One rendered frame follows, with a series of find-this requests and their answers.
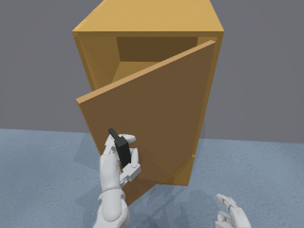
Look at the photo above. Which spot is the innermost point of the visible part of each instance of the handle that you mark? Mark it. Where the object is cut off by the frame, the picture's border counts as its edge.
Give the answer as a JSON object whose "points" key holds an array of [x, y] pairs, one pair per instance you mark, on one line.
{"points": [[122, 147]]}

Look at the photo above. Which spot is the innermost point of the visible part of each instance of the cupboard door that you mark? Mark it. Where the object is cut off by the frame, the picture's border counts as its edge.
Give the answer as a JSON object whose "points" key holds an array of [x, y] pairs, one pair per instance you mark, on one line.
{"points": [[159, 105]]}

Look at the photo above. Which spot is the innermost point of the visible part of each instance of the right robot hand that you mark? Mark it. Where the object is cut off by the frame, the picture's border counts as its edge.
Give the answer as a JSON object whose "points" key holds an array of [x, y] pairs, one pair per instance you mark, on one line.
{"points": [[237, 217]]}

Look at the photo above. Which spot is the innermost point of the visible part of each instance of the robot left forearm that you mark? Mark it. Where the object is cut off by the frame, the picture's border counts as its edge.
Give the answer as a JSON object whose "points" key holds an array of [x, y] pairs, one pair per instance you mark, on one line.
{"points": [[113, 211]]}

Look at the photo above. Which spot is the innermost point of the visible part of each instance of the left robot hand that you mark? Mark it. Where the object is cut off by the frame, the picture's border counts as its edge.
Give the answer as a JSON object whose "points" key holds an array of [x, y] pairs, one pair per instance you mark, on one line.
{"points": [[109, 168]]}

